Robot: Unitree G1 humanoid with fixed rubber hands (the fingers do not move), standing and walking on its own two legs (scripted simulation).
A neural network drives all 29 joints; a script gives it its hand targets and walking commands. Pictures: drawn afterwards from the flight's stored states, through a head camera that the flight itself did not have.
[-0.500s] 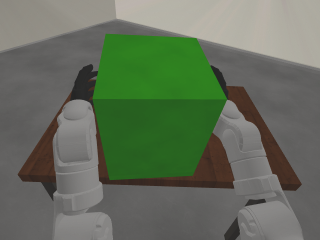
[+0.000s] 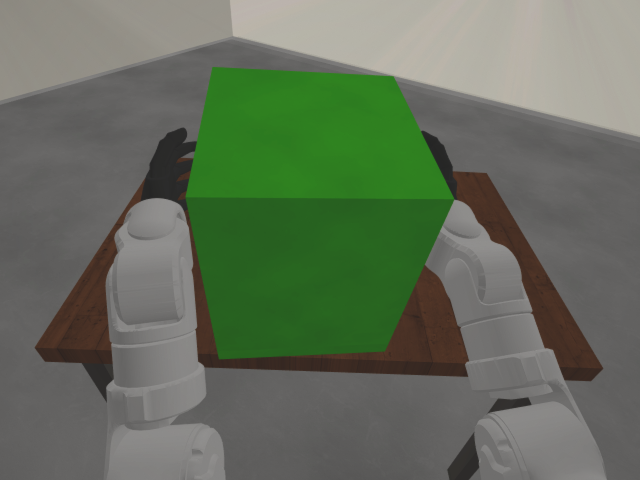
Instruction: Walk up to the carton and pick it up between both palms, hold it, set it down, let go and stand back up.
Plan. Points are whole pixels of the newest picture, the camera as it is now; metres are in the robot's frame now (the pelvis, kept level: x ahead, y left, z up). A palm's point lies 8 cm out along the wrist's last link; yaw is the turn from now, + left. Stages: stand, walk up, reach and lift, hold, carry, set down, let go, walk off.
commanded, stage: hold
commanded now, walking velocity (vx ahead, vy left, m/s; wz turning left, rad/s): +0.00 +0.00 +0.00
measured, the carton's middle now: (305, 219) +0.36 +0.00 +0.20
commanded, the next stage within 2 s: set down in 0.72 s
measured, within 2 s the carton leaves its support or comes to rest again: neither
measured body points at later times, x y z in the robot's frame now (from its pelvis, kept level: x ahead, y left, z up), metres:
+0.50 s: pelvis +0.00 +0.00 +0.00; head -0.03 +0.03 +0.45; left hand +0.37 +0.15 +0.23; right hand +0.37 -0.15 +0.22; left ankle +0.03 +0.10 -0.75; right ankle +0.02 -0.10 -0.75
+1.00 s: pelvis +0.00 +0.00 +0.00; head -0.03 +0.03 +0.45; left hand +0.38 +0.14 +0.24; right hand +0.37 -0.15 +0.22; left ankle +0.03 +0.10 -0.75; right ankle +0.02 -0.10 -0.75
